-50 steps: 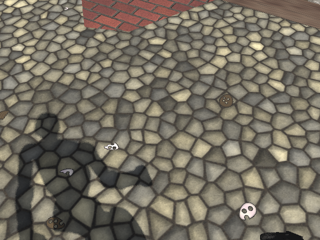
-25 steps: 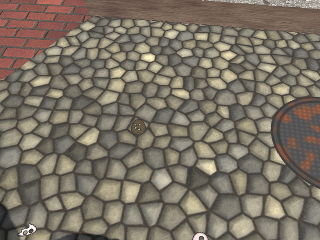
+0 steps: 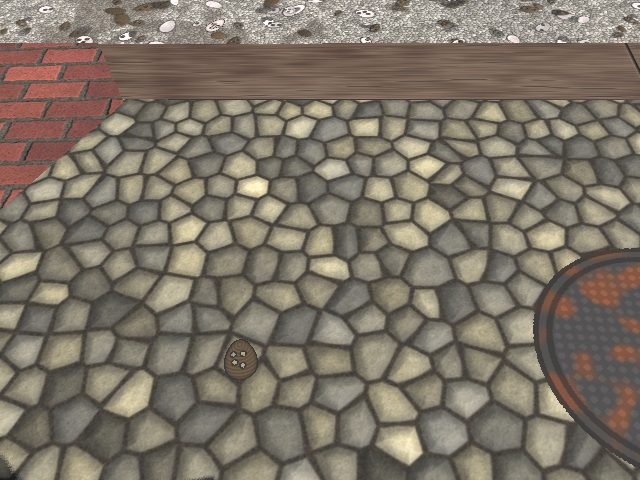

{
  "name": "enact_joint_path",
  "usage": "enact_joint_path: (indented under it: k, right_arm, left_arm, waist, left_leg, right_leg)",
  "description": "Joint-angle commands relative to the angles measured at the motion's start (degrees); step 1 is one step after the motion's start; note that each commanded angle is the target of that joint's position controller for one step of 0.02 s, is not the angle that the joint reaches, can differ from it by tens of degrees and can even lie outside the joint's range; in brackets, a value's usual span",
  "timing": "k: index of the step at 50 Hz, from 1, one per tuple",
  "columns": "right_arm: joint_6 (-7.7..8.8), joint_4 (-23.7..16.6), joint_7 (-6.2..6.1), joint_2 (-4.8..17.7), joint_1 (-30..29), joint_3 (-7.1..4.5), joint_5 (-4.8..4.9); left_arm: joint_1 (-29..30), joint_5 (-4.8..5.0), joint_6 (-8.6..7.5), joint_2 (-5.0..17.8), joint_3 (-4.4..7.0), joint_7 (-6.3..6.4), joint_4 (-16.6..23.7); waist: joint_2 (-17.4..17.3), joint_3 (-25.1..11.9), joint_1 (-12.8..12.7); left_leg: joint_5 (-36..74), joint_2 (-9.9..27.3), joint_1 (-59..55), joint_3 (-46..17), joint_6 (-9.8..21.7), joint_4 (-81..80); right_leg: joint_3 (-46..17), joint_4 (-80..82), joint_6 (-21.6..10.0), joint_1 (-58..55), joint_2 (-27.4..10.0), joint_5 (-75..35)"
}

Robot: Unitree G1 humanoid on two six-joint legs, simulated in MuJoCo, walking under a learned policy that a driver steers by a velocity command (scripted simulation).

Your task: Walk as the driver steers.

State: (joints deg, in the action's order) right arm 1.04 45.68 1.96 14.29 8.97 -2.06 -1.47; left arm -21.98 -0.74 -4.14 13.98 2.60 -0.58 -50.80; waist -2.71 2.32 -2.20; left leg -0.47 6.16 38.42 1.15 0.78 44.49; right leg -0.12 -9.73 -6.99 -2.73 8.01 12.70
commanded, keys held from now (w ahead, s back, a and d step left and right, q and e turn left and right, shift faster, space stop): w+q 0.24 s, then q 0.14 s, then e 0.62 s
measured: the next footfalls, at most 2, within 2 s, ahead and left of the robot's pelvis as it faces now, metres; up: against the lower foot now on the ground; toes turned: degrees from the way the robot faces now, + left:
left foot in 0.18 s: +0.27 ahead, +0.11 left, +0.00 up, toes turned +8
right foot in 0.68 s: +0.46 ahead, +0.00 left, +0.00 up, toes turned +10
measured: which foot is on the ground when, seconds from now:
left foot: up 0.00-0.16, down 0.18-0.70, up 0.72-1.00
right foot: down 0.00-0.20, up 0.22-0.66, down 0.68-1.00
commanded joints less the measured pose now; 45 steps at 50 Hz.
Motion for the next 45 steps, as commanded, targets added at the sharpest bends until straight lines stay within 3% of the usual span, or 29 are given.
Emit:
enact_joint_path:
  k: [1, 3, 5, 7, 8, 9, 10, 11, 12, 13, 14, 15, 17, 19, 23, 25, 28, 30, 32, 33, 34, 35, 36, 37, 39, 41, 45]
  right_arm:
    - [1.04, -5.5, 0.51, 3.4, -8.2, -0.35, 0.28]
    - [1.26, -6.2, 0.80, 3.3, -9.6, -0.24, 0.17]
    - [1.34, -5.9, 0.65, 3.3, -7.6, -0.33, 0.05]
    - [1.41, -4.0, 0.01, 4.7, -0.7, -1.03, -0.09]
    - [1.76, -1.8, -0.27, 5.9, 6.6, -1.72, -0.29]
    - [2.15, 0.6, -0.70, 8.2, 15.7, -2.78, -1.18]
    - [1.88, 0.8, -1.45, 15.8, 21.3, -5.12, -1.88]
    - [1.45, 0.9, -0.92, 14.5, 17.8, -4.85, 0.58]
    - [1.21, 0.9, -0.78, 13.3, 14.0, -4.67, 1.79]
    - [1.05, 0.1, -0.87, 10.3, 10.5, -3.95, 1.50]
    - [1.13, -0.1, -1.03, 8.3, 8.5, -3.33, 1.33]
    - [1.38, -0.1, -1.24, 7.2, 7.5, -2.90, 1.64]
    - [2.26, 0.0, -1.06, 8.0, 7.6, -2.87, 1.56]
    - [2.32, 0.1, -1.09, 9.9, 8.3, -3.36, 1.41]
    - [1.61, 1.0, -1.69, 7.1, 10.2, -2.16, 1.39]
    - [1.58, 2.0, -2.11, 6.1, 11.6, -1.53, 1.12]
    - [1.44, 2.9, -2.81, 6.2, 11.7, -1.09, 0.24]
    - [1.17, 3.3, -3.38, 6.9, 10.6, -1.16, -0.14]
    - [0.69, 3.3, -4.19, 8.4, 9.2, -1.61, 0.35]
    - [0.48, 3.2, -4.54, 9.0, 8.2, -1.81, 0.89]
    - [0.65, 2.2, -4.81, 9.8, 8.0, -2.02, 1.07]
    - [0.87, 0.1, -4.72, 8.0, 9.9, -1.74, 0.99]
    - [-0.24, 0.0, -4.28, 5.5, 10.7, -1.29, 0.86]
    - [-1.06, 0.9, -4.02, 6.1, 10.3, -1.11, -0.54]
    - [-2.03, 0.2, -3.79, 6.3, 5.4, -1.38, -0.17]
    - [-3.00, -0.4, -3.55, 5.9, 5.0, -1.22, -0.34]
    - [-3.70, -1.3, -3.73, 4.9, 3.6, -0.80, 0.29]
  left_arm:
    - [-4.2, -0.64, -0.81, 7.0, 1.12, 0.84, 0.6]
    - [-4.5, -0.91, -0.78, 7.1, 0.86, 1.44, -0.3]
    - [-2.8, -1.08, -0.82, 7.7, 0.69, 2.00, -0.7]
    - [-1.9, -1.38, -0.61, 9.2, 0.84, 2.51, -1.0]
    - [-1.4, -1.46, -0.21, 10.1, 1.02, 2.58, -1.0]
    - [0.3, -0.95, -0.22, 10.6, 0.96, 2.62, 0.1]
    - [-1.8, 0.78, -0.83, 6.5, -0.08, 1.85, 3.4]
    - [-0.5, -0.42, -1.31, 7.8, 0.40, 1.33, 4.2]
    - [3.6, -1.10, -1.66, 7.7, 0.21, 0.88, 5.5]
    - [5.4, -0.48, -2.18, 7.7, 0.00, 0.64, 6.2]
    - [5.6, -0.56, -1.83, 7.3, 0.07, 0.73, 6.2]
    - [4.8, -1.27, -0.68, 6.9, -0.06, 0.92, 6.4]
    - [3.1, -1.81, 1.48, 5.5, -0.36, 0.94, 6.5]
    - [4.0, -1.52, 2.38, 5.0, -0.51, 0.98, 7.4]
    - [8.2, -0.98, 2.88, 4.1, -0.95, 0.70, 8.0]
    - [10.3, -0.50, 2.88, 3.6, -1.28, 0.60, 7.9]
    - [12.1, -0.05, 2.67, 4.1, -1.42, 0.84, 7.4]
    - [11.4, -0.25, 2.38, 5.1, -1.14, 1.03, 6.9]
    - [8.1, -0.52, 1.99, 6.5, -0.52, 1.17, 6.0]
    - [4.6, -0.74, 1.53, 6.7, -0.26, 1.24, 5.0]
    - [0.8, -0.89, 0.95, 9.1, 0.45, 1.41, 4.3]
    - [-1.6, -0.61, 0.94, 14.2, 1.77, 1.51, 4.8]
    - [-1.5, 1.16, 2.08, 12.2, 1.64, 1.21, 4.5]
    - [0.1, 1.81, 2.54, 11.1, 1.70, 0.67, 5.0]
    - [6.5, 0.48, 4.00, 8.2, 1.36, 1.01, 6.4]
    - [8.0, 0.11, 4.73, 8.2, 1.59, 1.28, 6.9]
    - [6.1, -0.05, 5.14, 10.2, 2.78, 1.04, 6.7]
  waist:
    - [5.2, 3.4, -2.1]
    - [5.1, 4.2, -2.0]
    - [5.8, 3.0, -0.2]
    - [7.6, -1.7, 3.0]
    - [7.7, -5.7, 6.1]
    - [5.9, -10.2, 10.8]
    - [-6.1, -17.2, 10.5]
    - [-6.4, -19.4, 7.7]
    - [-1.2, -11.1, 6.4]
    - [2.1, -4.8, 5.0]
    - [4.7, -0.9, 2.9]
    - [4.7, 0.0, 1.0]
    - [2.9, -2.0, -0.3]
    - [1.4, -3.6, -0.5]
    - [-1.4, -4.9, 1.8]
    - [-1.9, -5.0, 3.5]
    - [-1.5, -4.1, 4.7]
    - [-1.4, -2.9, 4.2]
    - [-1.0, -2.5, 2.6]
    - [0.4, -3.3, 0.4]
    - [4.1, -6.6, -1.1]
    - [12.6, -10.0, 0.2]
    - [17.4, -14.9, 0.8]
    - [9.0, -11.7, 1.6]
    - [4.3, -2.9, 2.8]
    - [6.5, -3.4, 3.4]
    - [8.1, -5.8, 2.1]
  left_leg:
    - [1.4, -2.2, 2.5, 0.6, 1.7, -4.4]
    - [-0.8, -3.8, 1.6, 1.4, 3.0, -7.6]
    - [-4.9, -6.4, -4.1, 3.8, 5.0, -10.4]
    - [-10.7, -10.4, -12.9, 6.4, 7.4, -11.1]
    - [-11.0, -11.9, -20.8, 6.2, 8.8, -14.0]
    - [-9.5, -8.4, -34.6, 0.5, 11.7, -17.1]
    - [-9.8, 8.2, -52.8, -25.1, 20.5, -17.5]
    - [-3.5, 14.0, -56.5, -45.3, 24.6, -25.3]
    - [-7.5, 11.8, -49.7, -36.5, 22.6, -26.5]
    - [-0.4, 10.5, -41.1, -30.1, 20.7, -28.1]
    - [10.8, 7.9, -34.3, -24.8, 18.6, -28.6]
    - [20.2, 5.3, -29.6, -20.1, 17.2, -28.8]
    - [32.7, 2.4, -26.3, -15.0, 15.9, -28.0]
    - [38.3, 0.0, -25.7, -12.4, 14.8, -27.1]
    - [39.8, -2.3, -29.2, -7.3, 9.1, -26.9]
    - [38.4, -1.6, -32.3, -6.5, 7.1, -27.3]
    - [36.8, 0.8, -36.1, -6.1, 7.1, -26.5]
    - [38.0, 3.0, -37.6, -6.4, 7.8, -23.9]
    - [41.0, 3.9, -39.4, -6.8, 8.0, -17.7]
    - [39.6, 2.8, -39.2, -5.9, 7.1, -12.0]
    - [29.8, -0.3, -34.9, -4.0, 5.2, -3.3]
    - [-2.3, -8.6, -23.7, 0.4, 2.6, 13.1]
    - [-36.0, -14.9, -14.9, -0.6, 1.1, 22.4]
    - [-35.4, -11.2, -13.2, -4.8, 0.6, 26.2]
    - [-29.2, -8.2, -10.5, -4.9, -0.6, 23.8]
    - [-25.0, -8.0, -12.3, -3.5, -1.8, 19.8]
    - [-23.7, -8.2, -12.3, -3.2, -3.3, 11.2]
  right_leg:
    - [-2.8, 2.4, -2.4, -2.0, -18.0, -28.4]
    - [-1.1, 1.2, -2.1, -4.8, -19.2, -32.5]
    - [1.4, -3.2, -1.0, -5.8, -19.6, -46.2]
    - [3.3, -14.7, 0.1, -7.2, -19.7, -64.5]
    - [4.2, -25.0, 0.5, -5.6, -19.3, -65.0]
    - [5.7, -38.8, 1.4, 4.0, -18.1, -53.5]
    - [8.4, -63.6, 4.4, 25.2, -9.6, -21.6]
    - [-0.2, -73.3, 4.5, 38.3, -2.4, 15.8]
    - [-5.0, -72.1, 4.0, 42.6, -7.3, 10.7]
    - [-3.7, -68.3, 4.4, 41.7, -9.4, 7.1]
    - [-3.2, -64.4, 5.1, 39.0, -10.8, 6.6]
    - [-2.9, -61.5, 6.4, 35.7, -11.5, 7.1]
    - [-1.6, -57.3, 8.3, 31.8, -11.1, 6.6]
    - [-0.3, -52.7, 9.5, 31.6, -10.3, 3.7]
    - [1.9, -41.1, 9.1, 31.5, -10.4, -5.5]
    - [2.2, -35.9, 8.0, 30.9, -10.8, -9.6]
    - [1.7, -30.5, 6.4, 29.4, -10.2, -9.0]
    - [1.3, -28.0, 4.9, 27.7, -8.9, -4.0]
    - [1.5, -23.3, 2.9, 25.0, -7.1, 0.5]
    - [1.0, -17.4, 1.6, 20.9, -6.8, -3.8]
    - [-5.2, -15.6, -0.6, 12.7, -10.8, -24.9]
    - [-20.0, -17.6, -7.9, 3.5, -23.7, -56.6]
    - [-31.3, -14.2, -16.4, 0.5, -30.5, -62.7]
    - [-28.7, -12.4, -16.0, 4.7, -29.0, -51.7]
    - [-21.7, -8.6, -11.4, 14.6, -21.9, -31.0]
    - [-18.4, -6.9, -8.3, 17.3, -17.1, -21.8]
    - [-19.9, -6.1, -6.9, 15.7, -15.2, -11.2]
Velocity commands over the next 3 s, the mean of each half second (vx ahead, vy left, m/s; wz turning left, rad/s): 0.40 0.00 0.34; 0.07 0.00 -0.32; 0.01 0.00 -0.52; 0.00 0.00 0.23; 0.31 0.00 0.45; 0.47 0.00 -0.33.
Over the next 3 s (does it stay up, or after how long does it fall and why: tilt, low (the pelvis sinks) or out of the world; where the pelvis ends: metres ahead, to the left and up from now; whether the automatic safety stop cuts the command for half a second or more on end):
stays up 0.73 0.10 0.00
